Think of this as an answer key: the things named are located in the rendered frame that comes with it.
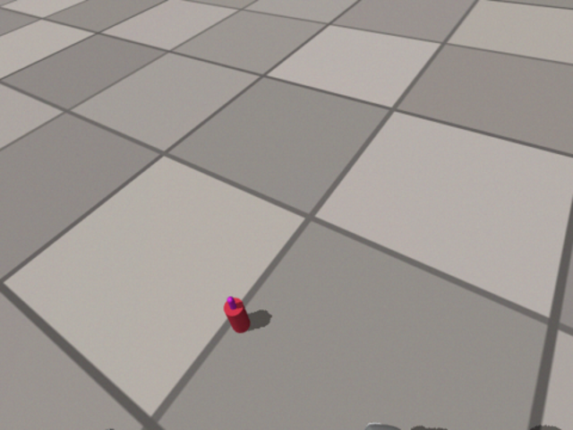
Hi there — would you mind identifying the bottle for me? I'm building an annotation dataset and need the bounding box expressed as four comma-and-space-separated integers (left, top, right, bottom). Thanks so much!
224, 297, 251, 333

